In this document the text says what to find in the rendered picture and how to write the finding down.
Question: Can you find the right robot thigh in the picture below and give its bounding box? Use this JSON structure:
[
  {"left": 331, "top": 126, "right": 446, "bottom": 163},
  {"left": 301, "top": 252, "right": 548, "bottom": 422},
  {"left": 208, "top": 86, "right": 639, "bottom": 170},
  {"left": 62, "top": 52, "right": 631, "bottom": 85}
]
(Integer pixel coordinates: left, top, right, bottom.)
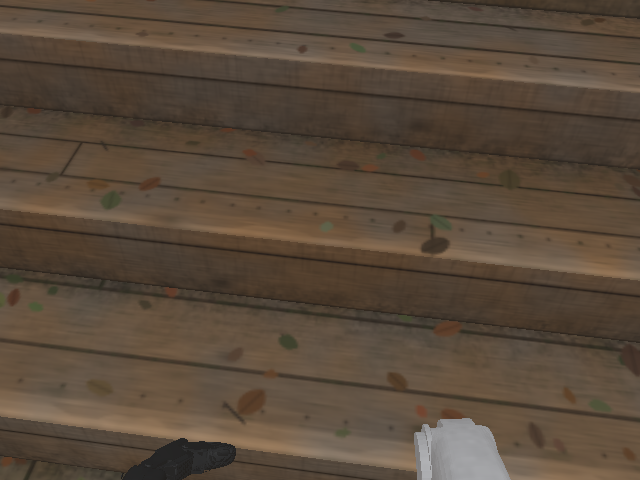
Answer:
[{"left": 414, "top": 418, "right": 511, "bottom": 480}]

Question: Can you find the left robot hand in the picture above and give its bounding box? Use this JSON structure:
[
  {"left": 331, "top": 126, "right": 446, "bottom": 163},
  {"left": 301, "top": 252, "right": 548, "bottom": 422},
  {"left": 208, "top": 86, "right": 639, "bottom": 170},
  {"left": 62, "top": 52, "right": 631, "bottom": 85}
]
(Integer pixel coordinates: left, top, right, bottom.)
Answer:
[{"left": 121, "top": 438, "right": 236, "bottom": 480}]

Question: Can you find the right robot shin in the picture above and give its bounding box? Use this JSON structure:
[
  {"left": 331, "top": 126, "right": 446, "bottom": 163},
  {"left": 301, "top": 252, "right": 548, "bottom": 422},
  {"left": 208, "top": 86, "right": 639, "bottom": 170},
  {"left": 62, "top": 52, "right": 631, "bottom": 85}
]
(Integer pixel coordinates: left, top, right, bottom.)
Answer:
[{"left": 477, "top": 425, "right": 498, "bottom": 451}]

